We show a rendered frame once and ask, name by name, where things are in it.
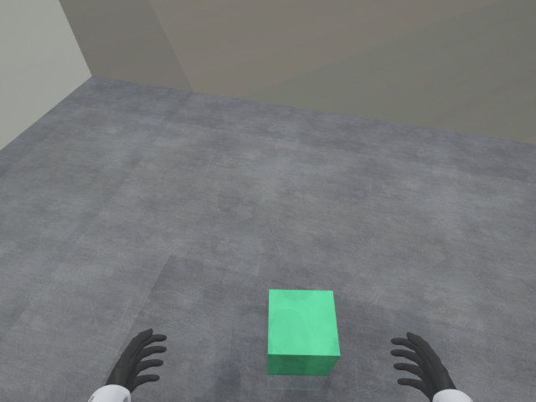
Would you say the carton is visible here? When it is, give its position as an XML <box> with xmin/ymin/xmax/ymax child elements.
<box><xmin>268</xmin><ymin>290</ymin><xmax>340</xmax><ymax>376</ymax></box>

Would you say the robot left forearm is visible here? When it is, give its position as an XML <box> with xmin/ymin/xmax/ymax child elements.
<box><xmin>88</xmin><ymin>384</ymin><xmax>131</xmax><ymax>402</ymax></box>

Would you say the right robot hand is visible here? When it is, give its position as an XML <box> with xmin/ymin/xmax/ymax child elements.
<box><xmin>390</xmin><ymin>332</ymin><xmax>457</xmax><ymax>402</ymax></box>

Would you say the left robot hand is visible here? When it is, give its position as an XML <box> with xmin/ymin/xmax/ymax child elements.
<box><xmin>105</xmin><ymin>328</ymin><xmax>167</xmax><ymax>394</ymax></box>

